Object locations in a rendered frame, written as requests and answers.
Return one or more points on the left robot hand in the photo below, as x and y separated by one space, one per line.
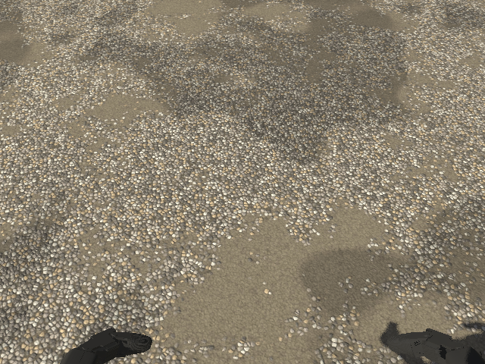
107 345

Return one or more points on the right robot hand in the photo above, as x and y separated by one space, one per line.
435 346

